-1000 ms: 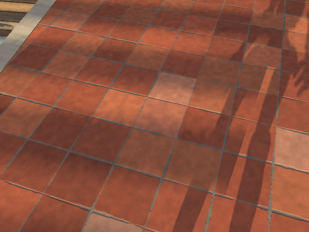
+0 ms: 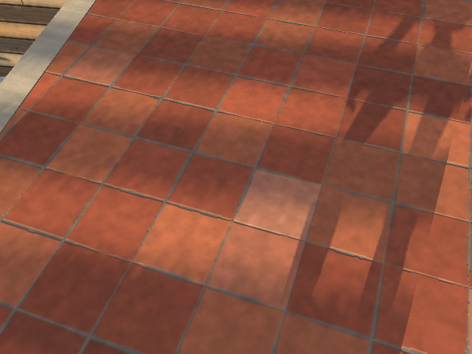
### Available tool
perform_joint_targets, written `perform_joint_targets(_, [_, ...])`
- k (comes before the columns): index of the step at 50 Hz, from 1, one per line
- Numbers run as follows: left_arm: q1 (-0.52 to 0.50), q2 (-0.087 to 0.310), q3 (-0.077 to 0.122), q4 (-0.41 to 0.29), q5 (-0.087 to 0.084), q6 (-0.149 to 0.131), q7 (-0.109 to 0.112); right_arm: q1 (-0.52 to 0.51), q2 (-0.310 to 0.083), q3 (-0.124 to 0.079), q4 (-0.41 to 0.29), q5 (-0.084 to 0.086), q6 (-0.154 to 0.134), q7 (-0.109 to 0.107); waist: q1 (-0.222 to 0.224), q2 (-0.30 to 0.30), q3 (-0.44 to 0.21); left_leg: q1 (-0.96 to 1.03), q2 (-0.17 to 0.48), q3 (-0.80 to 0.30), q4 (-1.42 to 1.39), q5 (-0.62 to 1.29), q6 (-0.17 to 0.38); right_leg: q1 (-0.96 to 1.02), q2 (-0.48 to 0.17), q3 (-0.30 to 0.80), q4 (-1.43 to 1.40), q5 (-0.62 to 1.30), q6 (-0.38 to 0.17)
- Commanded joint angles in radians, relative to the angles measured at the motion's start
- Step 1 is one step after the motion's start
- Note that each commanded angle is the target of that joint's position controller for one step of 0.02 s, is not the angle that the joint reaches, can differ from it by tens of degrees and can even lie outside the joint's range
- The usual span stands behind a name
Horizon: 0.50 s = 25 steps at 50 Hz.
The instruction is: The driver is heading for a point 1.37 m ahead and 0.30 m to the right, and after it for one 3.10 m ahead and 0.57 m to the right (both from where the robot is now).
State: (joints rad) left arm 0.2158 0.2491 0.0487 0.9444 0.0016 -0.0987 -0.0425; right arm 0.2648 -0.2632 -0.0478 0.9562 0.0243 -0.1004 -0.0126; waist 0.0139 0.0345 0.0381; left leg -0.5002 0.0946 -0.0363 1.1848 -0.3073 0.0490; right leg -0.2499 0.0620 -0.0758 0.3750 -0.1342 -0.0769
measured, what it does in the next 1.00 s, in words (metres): walks ahead, turning right: left foot, then right foot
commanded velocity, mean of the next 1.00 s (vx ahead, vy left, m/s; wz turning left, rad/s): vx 0.50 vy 0.00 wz -0.27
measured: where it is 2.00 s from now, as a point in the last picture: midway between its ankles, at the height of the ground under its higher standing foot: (316, 190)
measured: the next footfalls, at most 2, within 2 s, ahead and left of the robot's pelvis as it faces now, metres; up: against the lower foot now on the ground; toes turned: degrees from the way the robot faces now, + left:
left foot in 0.36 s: +0.39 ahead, +0.16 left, +0.00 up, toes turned +2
right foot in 0.92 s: +0.65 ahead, -0.12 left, +0.00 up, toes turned -20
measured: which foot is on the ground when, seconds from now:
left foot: up 0.00-0.34, down 0.36-0.90, up 0.92-1.00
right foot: down 0.00-0.36, up 0.38-0.90, down 0.92-1.00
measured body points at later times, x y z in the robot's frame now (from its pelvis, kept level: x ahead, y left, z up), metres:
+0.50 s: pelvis +0.30 +0.07 +0.00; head +0.33 +0.08 +0.45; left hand +0.34 +0.34 -0.15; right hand +0.40 -0.20 -0.12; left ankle +0.35 +0.16 -0.74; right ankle +0.20 -0.08 -0.65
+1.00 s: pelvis +0.56 -0.02 -0.02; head +0.60 -0.04 +0.43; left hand +0.80 +0.19 -0.12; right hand +0.53 -0.30 -0.15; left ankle +0.44 +0.16 -0.64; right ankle +0.62 -0.10 -0.74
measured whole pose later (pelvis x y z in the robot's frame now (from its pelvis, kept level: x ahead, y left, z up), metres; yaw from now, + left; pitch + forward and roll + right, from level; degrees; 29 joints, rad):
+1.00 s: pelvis +0.56 -0.02 -0.02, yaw -20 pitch +1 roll +1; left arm 0.13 0.27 0.09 0.79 -0.02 -0.05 -0.04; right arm 0.25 -0.27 -0.07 0.90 0.03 -0.10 -0.01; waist -0.01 0.00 0.07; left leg -0.25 0.04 0.03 1.18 -0.48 -0.01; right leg -0.44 0.06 -0.04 0.62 -0.20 -0.11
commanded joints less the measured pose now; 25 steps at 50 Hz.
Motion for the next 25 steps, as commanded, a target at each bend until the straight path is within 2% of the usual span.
perform_joint_targets(1, [-0.016,0.103,0.016,-0.034,0.001,-0.024,0.006,0.082,-0.041,-0.017,-0.036,-0.009,0.018,-0.009,-0.05,-0.096,-0.005,-0.072,0.074,-0.027,-0.065,0.079,-0.016,-0.011,-0.27,0.243,-0.276,0.066,-0.179])
perform_joint_targets(3, [0.025,0.13,0.023,-0.02,0.002,-0.021,0.022,-0.014,-0.057,-0.021,-0.074,-0.019,0.018,-0.01,-0.031,-0.08,0.021,-0.157,0.083,-0.022,-0.187,0.187,-0.039,0.017,-0.269,0.22,-0.292,0.095,-0.181])
perform_joint_targets(5, [0.057,0.138,0.024,-0.013,-0.002,-0.014,0.035,-0.094,-0.05,-0.018,-0.101,-0.021,0.011,-0.003,-0.009,-0.075,0.027,-0.172,0.07,-0.008,-0.34,0.312,-0.045,0.046,-0.248,0.177,-0.291,0.125,-0.158])
perform_joint_targets(8, [0.118,0.155,0.026,0.003,-0.013,-0.008,0.043,-0.216,-0.031,-0.007,-0.133,-0.014,0.001,0.011,0.034,-0.073,0.036,-0.116,0.024,0.037,-0.531,0.43,-0.047,0.075,-0.229,0.128,-0.289,0.127,-0.131])
perform_joint_targets(12, [0.197,0.162,0.032,0.039,-0.023,0.012,0.047,-0.32,-0.043,-0.001,-0.179,-0.003,-0.005,0.035,0.062,-0.074,0.057,-0.154,0.003,0.028,-0.64,0.386,-0.028,0.236,-0.289,0.142,-0.231,0.136,-0.124])
perform_joint_targets(15, [0.187,0.18,0.041,0.042,-0.023,0.03,0.052,-0.294,-0.081,-0.013,-0.192,-0.002,-0.012,0.049,0.021,-0.097,0.026,-0.091,-0.023,0.036,-0.681,0.267,0.01,0.332,-0.33,0.154,-0.141,0.281,-0.097])
perform_joint_targets(16, [0.164,0.187,0.043,0.035,-0.022,0.035,0.052,-0.227,-0.105,-0.025,-0.178,-0.002,-0.014,0.049,-0.023,-0.111,-0.019,0.015,-0.054,0.063,-0.693,0.238,0.029,0.335,-0.317,0.137,-0.056,0.442,-0.082])
perform_joint_targets(17, [0.157,0.165,0.035,0.03,-0.018,0.041,0.051,-0.076,-0.147,-0.05,-0.133,-0.005,-0.015,0.043,-0.096,-0.098,-0.109,0.23,-0.082,0.082,-0.709,0.245,0.056,0.285,-0.264,0.11,0.125,0.55,-0.058])
perform_joint_targets(18, [0.163,0.125,0.015,0.005,-0.003,0.041,0.05,0.117,-0.222,-0.074,-0.094,-0.019,-0.015,0.033,-0.163,-0.021,-0.262,0.548,0.068,-0.078,-0.674,0.255,0.117,0.089,-0.203,0.072,0.422,0.36,-0.025])
perform_joint_targets(19, [0.296,-0.022,-0.026,0.0,-0.007,0.02,0.039,0.199,-0.303,-0.093,-0.066,-0.027,-0.008,0.034,-0.105,0.246,-0.407,0.916,0.318,-0.553,-0.773,0.063,0.273,-0.329,-0.012,0.054,0.795,-0.261,0.044])
perform_joint_targets(20, [0.247,0.077,-0.005,0.015,-0.034,-0.001,0.038,0.195,-0.194,-0.064,-0.075,-0.024,-0.009,0.034,-0.139,0.175,-0.415,0.899,0.324,-0.668,-0.869,-0.027,0.255,-0.434,-0.03,0.217,0.932,-0.435,0.031])
perform_joint_targets(21, [0.152,0.152,0.018,-0.017,-0.061,-0.012,0.039,0.109,-0.149,-0.048,-0.089,-0.024,-0.014,0.03,-0.128,0.13,-0.256,0.77,0.295,-0.499,-0.882,0.02,0.199,-0.499,-0.079,0.218,0.96,-0.365,0.014])
perform_joint_targets(22, [0.1,0.15,0.02,-0.028,-0.059,-0.013,0.047,0.025,-0.121,-0.038,-0.105,-0.027,-0.017,0.028,-0.095,0.06,-0.179,0.628,0.259,-0.364,-0.906,0.115,0.169,-0.469,-0.136,0.191,0.921,-0.271,0.014])
perform_joint_targets(23, [0.076,0.136,0.026,-0.028,-0.045,-0.006,0.054,-0.028,-0.089,-0.031,-0.106,-0.029,-0.021,0.031,-0.069,0.032,-0.112,0.508,0.222,-0.263,-0.946,0.18,0.15,-0.432,-0.166,0.185,0.858,-0.211,0.02])
perform_joint_targets(24, [0.098,0.119,0.032,-0.022,-0.04,0.01,0.055,-0.055,-0.067,-0.024,-0.103,-0.038,-0.026,0.032,-0.035,0.055,-0.089,0.433,0.191,-0.185,-0.978,0.211,0.131,-0.368,-0.194,0.194,0.819,-0.167,0.02])
perform_joint_targets(25, [0.117,0.092,0.031,-0.016,-0.04,0.025,0.053,-0.062,-0.058,-0.025,-0.096,-0.041,-0.028,0.034,-0.02,0.061,-0.074,0.389,0.174,-0.138,-1.007,0.225,0.127,-0.331,-0.2,0.191,0.799,-0.145,0.022])
Velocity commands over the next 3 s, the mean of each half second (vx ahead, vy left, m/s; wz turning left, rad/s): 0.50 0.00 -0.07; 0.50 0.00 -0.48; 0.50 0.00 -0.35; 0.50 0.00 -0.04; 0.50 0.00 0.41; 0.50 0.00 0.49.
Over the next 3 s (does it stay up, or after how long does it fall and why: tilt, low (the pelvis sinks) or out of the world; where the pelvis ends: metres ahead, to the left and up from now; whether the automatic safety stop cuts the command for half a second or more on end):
stays up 1.63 -0.44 -0.02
